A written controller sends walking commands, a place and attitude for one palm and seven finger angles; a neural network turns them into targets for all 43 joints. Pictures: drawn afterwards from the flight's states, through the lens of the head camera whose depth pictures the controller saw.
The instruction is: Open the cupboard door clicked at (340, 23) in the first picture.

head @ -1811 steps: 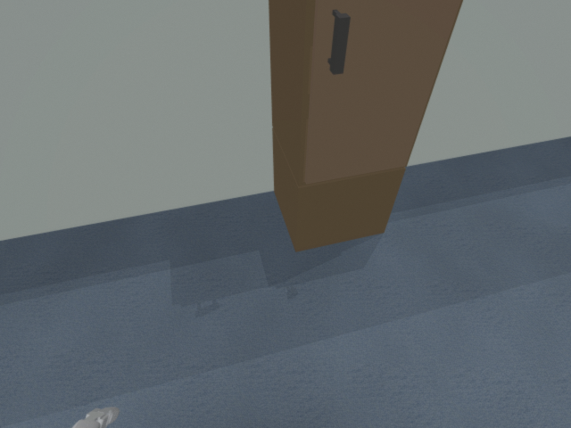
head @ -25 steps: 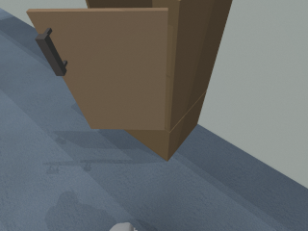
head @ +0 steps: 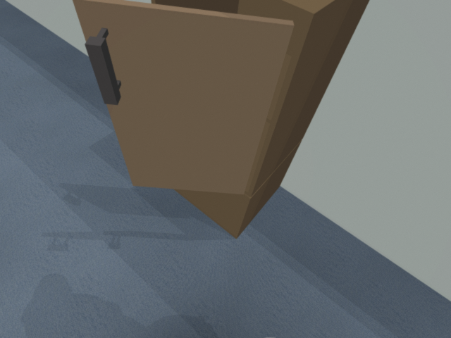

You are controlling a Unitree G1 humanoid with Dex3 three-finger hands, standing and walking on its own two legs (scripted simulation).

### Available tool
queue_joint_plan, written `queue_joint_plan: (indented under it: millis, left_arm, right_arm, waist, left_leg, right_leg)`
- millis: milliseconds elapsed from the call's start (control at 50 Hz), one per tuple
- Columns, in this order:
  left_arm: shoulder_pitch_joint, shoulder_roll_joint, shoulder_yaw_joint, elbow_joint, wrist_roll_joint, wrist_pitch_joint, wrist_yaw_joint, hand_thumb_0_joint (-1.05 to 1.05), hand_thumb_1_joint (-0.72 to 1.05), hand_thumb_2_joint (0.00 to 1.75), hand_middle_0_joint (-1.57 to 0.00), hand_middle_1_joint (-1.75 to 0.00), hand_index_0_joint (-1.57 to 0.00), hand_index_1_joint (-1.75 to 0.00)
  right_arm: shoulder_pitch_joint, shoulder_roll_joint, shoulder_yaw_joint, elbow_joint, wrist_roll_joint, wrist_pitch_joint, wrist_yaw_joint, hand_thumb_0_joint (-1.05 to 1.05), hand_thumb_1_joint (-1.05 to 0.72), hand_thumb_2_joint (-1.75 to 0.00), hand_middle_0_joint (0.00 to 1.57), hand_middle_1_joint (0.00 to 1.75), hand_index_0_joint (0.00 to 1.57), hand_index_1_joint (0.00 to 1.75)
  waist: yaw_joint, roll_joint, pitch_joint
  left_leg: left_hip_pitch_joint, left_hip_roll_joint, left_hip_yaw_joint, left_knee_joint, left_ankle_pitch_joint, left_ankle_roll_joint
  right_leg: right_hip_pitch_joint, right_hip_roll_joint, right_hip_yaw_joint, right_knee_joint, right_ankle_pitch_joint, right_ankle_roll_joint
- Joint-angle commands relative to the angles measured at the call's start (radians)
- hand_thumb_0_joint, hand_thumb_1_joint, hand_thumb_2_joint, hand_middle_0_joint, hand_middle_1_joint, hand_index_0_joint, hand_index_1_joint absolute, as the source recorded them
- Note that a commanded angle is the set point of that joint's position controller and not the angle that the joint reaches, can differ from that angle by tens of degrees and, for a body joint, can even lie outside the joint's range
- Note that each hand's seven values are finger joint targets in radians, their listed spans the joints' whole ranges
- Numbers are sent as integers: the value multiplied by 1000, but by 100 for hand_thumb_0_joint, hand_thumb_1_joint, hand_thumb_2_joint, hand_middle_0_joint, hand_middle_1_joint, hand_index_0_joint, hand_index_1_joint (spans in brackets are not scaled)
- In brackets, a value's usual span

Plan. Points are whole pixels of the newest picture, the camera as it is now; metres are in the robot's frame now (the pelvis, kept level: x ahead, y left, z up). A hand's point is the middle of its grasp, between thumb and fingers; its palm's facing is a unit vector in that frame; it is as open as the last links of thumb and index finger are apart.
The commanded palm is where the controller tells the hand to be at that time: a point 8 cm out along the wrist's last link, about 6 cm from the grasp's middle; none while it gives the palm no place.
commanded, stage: come to a stop and stand still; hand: left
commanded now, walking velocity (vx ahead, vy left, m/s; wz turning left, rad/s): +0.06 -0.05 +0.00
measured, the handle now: (108, 67) +0.56 +0.29 +0.13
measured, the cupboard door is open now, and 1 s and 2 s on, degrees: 37 37 37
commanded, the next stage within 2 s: look again from close up in 1.22 s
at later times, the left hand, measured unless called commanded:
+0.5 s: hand out of the picture +0.03 +0.11 -0.18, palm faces +0.03 -0.98 -0.21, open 7.2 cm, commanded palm none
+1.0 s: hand out of the picture +0.01 +0.08 -0.19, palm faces +0.08 -0.98 -0.16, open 7.4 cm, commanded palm none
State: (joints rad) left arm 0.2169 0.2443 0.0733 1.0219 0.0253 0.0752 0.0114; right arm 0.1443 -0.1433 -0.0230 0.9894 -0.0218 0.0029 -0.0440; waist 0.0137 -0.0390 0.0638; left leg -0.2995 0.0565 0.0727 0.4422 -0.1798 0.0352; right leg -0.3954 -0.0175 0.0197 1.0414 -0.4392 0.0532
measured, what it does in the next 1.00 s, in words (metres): steps on the spot: right foot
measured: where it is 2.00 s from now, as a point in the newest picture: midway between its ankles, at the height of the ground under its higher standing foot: outside the picture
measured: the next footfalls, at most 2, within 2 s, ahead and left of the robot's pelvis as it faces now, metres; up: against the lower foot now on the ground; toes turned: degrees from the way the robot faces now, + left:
right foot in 0.22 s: -0.02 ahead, -0.18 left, +0.00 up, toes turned -3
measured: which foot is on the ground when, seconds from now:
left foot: down 0.00-1.00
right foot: up 0.00-0.20, down 0.22-1.00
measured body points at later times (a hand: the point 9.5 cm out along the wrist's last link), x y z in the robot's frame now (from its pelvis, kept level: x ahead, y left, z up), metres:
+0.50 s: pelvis +0.00 -0.07 -0.01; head +0.01 -0.07 +0.44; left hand +0.03 +0.16 -0.16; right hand -0.04 -0.29 -0.17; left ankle +0.01 +0.09 -0.75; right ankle -0.06 -0.18 -0.75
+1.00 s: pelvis +0.04 -0.07 -0.01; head +0.06 -0.07 +0.44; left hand +0.01 +0.13 -0.17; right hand +0.06 -0.30 -0.17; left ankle +0.01 +0.09 -0.75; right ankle -0.06 -0.18 -0.75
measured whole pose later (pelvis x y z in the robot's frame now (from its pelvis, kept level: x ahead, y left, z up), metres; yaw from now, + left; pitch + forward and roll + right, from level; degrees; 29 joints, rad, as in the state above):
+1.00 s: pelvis +0.04 -0.07 -0.01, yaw +2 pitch +0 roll +1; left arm 0.30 0.12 0.01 1.14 0.01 -0.01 0.04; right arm 0.22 -0.15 -0.02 1.15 -0.01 0.00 -0.05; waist 0.01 -0.02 0.03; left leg -0.18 0.06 0.01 0.45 -0.27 -0.06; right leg -0.03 -0.01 -0.07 0.39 -0.37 -0.01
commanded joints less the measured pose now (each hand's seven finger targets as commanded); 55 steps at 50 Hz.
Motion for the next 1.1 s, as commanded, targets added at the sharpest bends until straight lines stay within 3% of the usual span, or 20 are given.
queue_joint_plan:
  millis: [0,60,80,120,140,160,180,200,220,240,260,300,340,400,420,560,640,940,1080]
  left_arm:
    - [12,20,-1,-59,-2,-17,-12,0,90,90,-20,-30,-20,-30]
    - [-1,-2,-14,-55,-4,-32,-14,0,90,90,-20,-30,-20,-30]
    - [17,-3,-15,-44,-8,-33,-13,0,90,90,-20,-30,-20,-30]
    - [78,1,-14,-14,-10,-40,-10,0,90,90,-20,-30,-20,-30]
    - [102,21,-11,-1,-7,-45,-5,0,90,90,-20,-30,-20,-30]
    - [110,56,-7,3,-6,-55,1,0,90,90,-20,-30,-20,-30]
    - [95,107,-4,6,-4,-62,8,0,90,90,-20,-30,-20,-30]
    - [40,134,-8,-10,-6,-64,11,0,90,90,-20,-30,-20,-30]
    - [-4,126,-19,-21,-3,-62,10,0,90,90,-20,-30,-20,-30]
    - [-12,94,-23,-10,-5,-74,14,0,90,90,-20,-30,-20,-30]
    - [-18,71,-29,0,-8,-77,16,0,90,90,-20,-30,-20,-30]
    - [-20,48,-39,17,-18,-83,16,0,90,90,-20,-30,-20,-30]
    - [14,21,-45,32,-25,-88,18,0,90,90,-20,-30,-20,-30]
    - [50,17,-42,56,-27,-82,20,0,90,90,-20,-30,-20,-30]
    - [59,22,-41,64,-28,-82,20,0,90,90,-20,-30,-20,-30]
    - [86,4,-39,79,-24,-89,23,0,90,90,-20,-30,-20,-30]
    - [102,-1,-39,86,-22,-92,27,0,90,90,-20,-30,-20,-30]
    - [163,-10,-36,104,-17,-95,32,0,90,90,-20,-30,-20,-30]
    - [157,-7,-35,97,-15,-93,34,0,90,90,-20,-30,-20,-30]
  right_arm:
    - [144,-232,-69,-1,-8,0,-15,0,-90,-90,20,30,20,30]
    - [145,-229,-71,12,-10,3,-2,0,-90,-90,20,30,20,30]
    - [140,-233,-72,17,-11,4,2,0,-90,-90,20,30,20,30]
    - [120,-230,-72,24,-3,6,5,0,-90,-90,20,30,20,30]
    - [121,-208,-71,25,3,8,8,0,-90,-90,20,30,20,30]
    - [124,-159,-61,31,10,7,14,0,-90,-90,20,30,20,30]
    - [105,-108,-45,21,12,10,19,0,-90,-90,20,30,20,30]
    - [90,-93,-34,13,6,15,28,0,-90,-90,20,30,20,30]
    - [102,-93,-33,21,2,15,37,0,-90,-90,20,30,20,30]
    - [111,-83,-34,41,-6,19,36,0,-90,-90,20,30,20,30]
    - [135,-86,-32,59,-5,20,33,0,-90,-90,20,30,20,30]
    - [183,-92,-25,100,-3,12,27,0,-90,-90,20,30,20,30]
    - [208,-103,-19,128,0,-2,20,0,-90,-90,20,30,20,30]
    - [196,-99,-12,149,3,-6,11,0,-90,-90,20,30,20,30]
    - [192,-95,-11,151,4,-6,9,0,-90,-90,20,30,20,30]
    - [192,-84,-12,154,8,-6,3,0,-90,-90,20,30,20,30]
    - [187,-87,-13,153,8,-5,2,0,-90,-90,20,30,20,30]
    - [147,-93,-9,140,10,-12,-11,0,-90,-90,20,30,20,30]
    - [143,-99,-11,134,11,-12,-12,0,-90,-90,20,30,20,30]
  waist:
    - [-61,227,-142]
    - [-67,247,-112]
    - [-57,252,-118]
    - [-23,212,-119]
    - [-12,159,-103]
    - [-7,73,-93]
    - [-12,-82,-61]
    - [-21,-142,-18]
    - [-35,-79,-10]
    - [-35,-181,16]
    - [-42,-226,30]
    - [-57,-141,38]
    - [-47,-24,32]
    - [-26,95,39]
    - [-23,104,24]
    - [-24,3,-20]
    - [-29,-9,-13]
    - [-21,39,-35]
    - [-21,16,-27]
  left_leg:
    - [256,262,-235,-145,233,115]
    - [177,231,-233,-152,114,100]
    - [158,219,-236,-158,81,92]
    - [81,182,-205,-130,-11,57]
    - [23,140,-164,-106,-55,20]
    - [-41,82,-121,-45,-89,-21]
    - [-73,10,-41,37,-165,-65]
    - [-36,-11,-30,92,-202,-70]
    - [14,-22,-40,133,-189,-63]
    - [-4,-13,-41,147,-153,-62]
    - [23,-5,-47,129,-108,-58]
    - [86,3,-66,55,32,-58]
    - [126,37,-99,-9,158,-53]
    - [102,47,-104,-29,173,-49]
    - [108,46,-103,-28,175,-48]
    - [145,47,-80,-22,153,-49]
    - [153,45,-80,-16,178,-50]
    - [199,43,-61,13,322,-43]
    - [199,41,-58,14,352,-42]
  right_leg:
    - [-49,-25,-21,-157,-34,6]
    - [60,-8,-65,-338,-44,-11]
    - [96,2,-74,-394,-24,-17]
    - [222,10,-101,-580,137,-27]
    - [293,-5,-89,-677,193,-33]
    - [344,-75,4,-752,171,-60]
    - [276,-218,146,-827,79,-116]
    - [148,-282,181,-877,-21,-158]
    - [84,-265,146,-861,-58,-163]
    - [87,-217,122,-852,35,-155]
    - [89,-188,84,-838,96,-147]
    - [84,-162,38,-775,196,-124]
    - [112,-110,3,-722,234,-89]
    - [170,-99,0,-719,264,-86]
    - [189,-97,2,-716,279,-86]
    - [232,-96,-9,-735,361,-86]
    - [239,-99,-12,-722,433,-83]
    - [293,-104,-33,-691,654,-76]
    - [308,-102,-44,-684,690,-72]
